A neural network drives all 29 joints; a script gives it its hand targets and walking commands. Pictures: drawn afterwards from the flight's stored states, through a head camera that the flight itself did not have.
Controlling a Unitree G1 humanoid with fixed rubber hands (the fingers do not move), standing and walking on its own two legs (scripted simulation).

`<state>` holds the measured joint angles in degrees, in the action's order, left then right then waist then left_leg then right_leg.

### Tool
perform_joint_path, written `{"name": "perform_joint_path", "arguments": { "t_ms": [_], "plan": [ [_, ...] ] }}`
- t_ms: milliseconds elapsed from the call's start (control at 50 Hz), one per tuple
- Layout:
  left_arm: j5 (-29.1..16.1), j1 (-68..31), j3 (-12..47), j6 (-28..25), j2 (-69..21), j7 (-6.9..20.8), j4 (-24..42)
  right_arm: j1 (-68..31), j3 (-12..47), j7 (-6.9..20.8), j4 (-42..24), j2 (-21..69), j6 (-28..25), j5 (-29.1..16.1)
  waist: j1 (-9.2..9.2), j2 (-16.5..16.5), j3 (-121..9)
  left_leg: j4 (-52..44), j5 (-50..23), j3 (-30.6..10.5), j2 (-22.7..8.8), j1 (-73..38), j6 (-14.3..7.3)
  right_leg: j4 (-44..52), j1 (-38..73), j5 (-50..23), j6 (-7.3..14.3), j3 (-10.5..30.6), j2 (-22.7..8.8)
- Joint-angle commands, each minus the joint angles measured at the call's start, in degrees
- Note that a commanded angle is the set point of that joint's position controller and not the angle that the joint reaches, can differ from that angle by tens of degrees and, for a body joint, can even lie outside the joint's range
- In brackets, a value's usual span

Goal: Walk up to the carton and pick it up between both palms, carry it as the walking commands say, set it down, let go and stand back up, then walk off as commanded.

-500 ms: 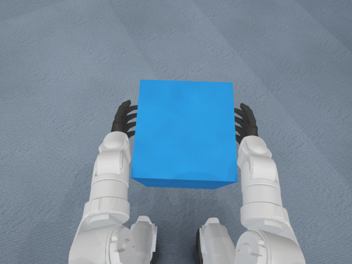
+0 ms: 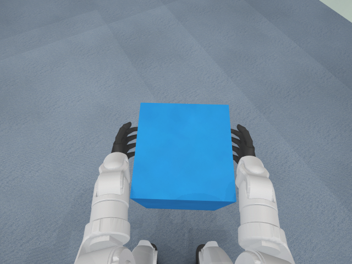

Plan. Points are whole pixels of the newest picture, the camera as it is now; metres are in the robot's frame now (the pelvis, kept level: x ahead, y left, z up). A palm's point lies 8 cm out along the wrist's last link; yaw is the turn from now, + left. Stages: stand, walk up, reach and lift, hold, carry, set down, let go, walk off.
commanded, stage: reach and lift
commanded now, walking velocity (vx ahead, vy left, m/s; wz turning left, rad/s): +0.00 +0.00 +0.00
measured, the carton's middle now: (182, 163) +0.38 +0.00 -0.09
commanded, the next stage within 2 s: none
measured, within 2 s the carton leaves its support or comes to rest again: neither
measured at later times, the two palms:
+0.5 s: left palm (112, 150) +0.36 +0.14 +0.04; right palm (258, 152) +0.35 -0.15 +0.05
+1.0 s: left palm (100, 148) +0.33 +0.14 +0.11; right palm (271, 149) +0.34 -0.15 +0.11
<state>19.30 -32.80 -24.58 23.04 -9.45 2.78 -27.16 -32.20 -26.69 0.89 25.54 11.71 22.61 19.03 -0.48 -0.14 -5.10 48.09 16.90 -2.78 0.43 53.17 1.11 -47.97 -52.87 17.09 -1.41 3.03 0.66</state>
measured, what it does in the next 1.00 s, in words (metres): rises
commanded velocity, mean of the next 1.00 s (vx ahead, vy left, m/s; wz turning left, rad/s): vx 0.00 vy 0.00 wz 0.00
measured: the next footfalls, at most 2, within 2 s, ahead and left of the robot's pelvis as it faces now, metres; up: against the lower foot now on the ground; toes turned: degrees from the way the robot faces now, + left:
none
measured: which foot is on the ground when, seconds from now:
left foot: down 0.00-1.00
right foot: down 0.00-1.00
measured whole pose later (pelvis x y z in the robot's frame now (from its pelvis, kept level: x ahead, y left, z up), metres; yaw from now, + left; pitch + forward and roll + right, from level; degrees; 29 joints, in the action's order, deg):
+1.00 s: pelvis +0.03 +0.00 +0.06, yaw +1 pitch -6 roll +0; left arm 17.2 -19.3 -15.1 39.5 -9.8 0.8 -17.4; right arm -19.7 -16.7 0.4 18.1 10.0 38.6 16.4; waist -0.3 -0.1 2.0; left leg 20.9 10.5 -3.3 -0.2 4.1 1.0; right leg -20.2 -3.4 10.6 -0.9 2.4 0.0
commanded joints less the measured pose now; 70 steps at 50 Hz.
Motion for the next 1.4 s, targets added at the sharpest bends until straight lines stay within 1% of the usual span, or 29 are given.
{"name": "perform_joint_path", "arguments": {
  "t_ms": [0, 220, 380, 620, 800, 940, 1060, 1240, 1380],
  "plan": [
    [-8.6, -28.4, 33.2, -1.0, -55.4, 13.6, -4.9, -27.9, 34.9, 14.2, 6.7, 56.9, 0.0, -8.8, 0.01, 0.4, -33.5, -7.0, -12.8, 0.8, 7.2, -22.8, -1.2, 7.6, 20.1, -12.5, 0.8, -1.2, 6.9],
    [-8.8, -22.3, 35.1, -0.6, -54.4, 13.2, -2.1, -21.4, 36.9, 13.8, 3.7, 55.4, 0.4, -8.9, -0.23, 0.6, -29.2, -14.5, -17.5, 0.2, 6.5, -32.0, -1.1, 14.9, 29.3, -17.0, 0.9, -0.7, 6.0],
    [-9.2, -18.5, 36.3, 1.0, -53.8, 12.4, -0.1, -17.0, 37.1, 13.4, 2.2, 54.7, 2.0, -9.2, -0.28, 0.2, -25.5, -19.8, -19.2, 0.1, 5.9, -38.8, -0.8, 19.9, 36.7, -19.1, 0.9, -0.6, 5.8],
    [-10.2, -15.4, 36.4, 5.9, -53.5, 11.2, 2.3, -14.0, 35.8, 12.6, 1.1, 53.0, 7.0, -10.2, -0.03, 0.7, -14.8, -26.3, -16.9, -0.3, 5.2, -46.1, -0.5, 26.2, 46.0, -17.5, 0.8, -0.7, 5.5],
    [-13.7, -15.5, 39.5, 10.9, -53.3, 11.3, 6.9, -14.0, 38.5, 12.0, -2.5, 53.2, 11.8, -13.2, 0.20, 0.3, -10.3, -28.7, -15.5, -0.3, 4.9, -49.7, -0.4, 28.6, 51.6, -16.9, 0.6, -0.3, 5.0],
    [-16.2, -16.0, 41.8, 14.8, -52.5, 11.4, 10.1, -14.1, 40.7, 11.6, -5.9, 53.0, 15.7, -15.3, -0.29, -0.2, -7.0, -30.2, -13.0, -0.2, 4.8, -51.5, -0.4, 30.3, 53.6, -15.3, 0.4, 0.2, 4.5],
    [-15.8, -16.4, 39.9, 16.8, -51.7, 11.3, 9.6, -14.7, 39.9, 11.9, -5.6, 52.3, 17.7, -15.3, -0.15, -0.4, -2.9, -31.2, -9.2, 0.3, 4.8, -50.8, -0.6, 31.0, 53.1, -12.1, 0.4, 0.3, 4.2],
    [-16.0, -15.9, 39.7, 17.4, -52.4, 10.4, 10.8, -16.0, 40.9, 12.4, -7.6, 51.5, 18.0, -16.0, 0.42, 0.2, -4.5, -31.0, -10.5, 0.3, 4.8, -51.8, -0.3, 30.1, 53.3, -12.7, 0.6, 0.0, 4.7],
    [-16.1, -15.4, 40.0, 17.5, -52.6, 10.0, 11.4, -15.4, 41.0, 12.4, -8.4, 50.7, 17.9, -15.8, 0.40, 0.4, -5.6, -31.0, -11.8, 0.1, 4.6, -52.5, -0.2, 30.0, 52.9, -13.4, 0.8, 0.0, 5.0]
  ]
}}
